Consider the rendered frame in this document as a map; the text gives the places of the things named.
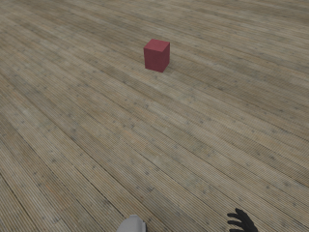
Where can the left robot thigh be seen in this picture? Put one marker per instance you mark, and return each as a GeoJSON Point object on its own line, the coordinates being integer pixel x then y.
{"type": "Point", "coordinates": [132, 224]}

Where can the left robot shin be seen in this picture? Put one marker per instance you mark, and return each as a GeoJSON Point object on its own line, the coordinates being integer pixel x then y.
{"type": "Point", "coordinates": [134, 216]}

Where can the carton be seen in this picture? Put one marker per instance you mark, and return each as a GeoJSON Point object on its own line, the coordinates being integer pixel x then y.
{"type": "Point", "coordinates": [157, 55]}

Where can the right robot hand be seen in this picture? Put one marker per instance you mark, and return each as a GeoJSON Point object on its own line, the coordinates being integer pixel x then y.
{"type": "Point", "coordinates": [246, 223]}

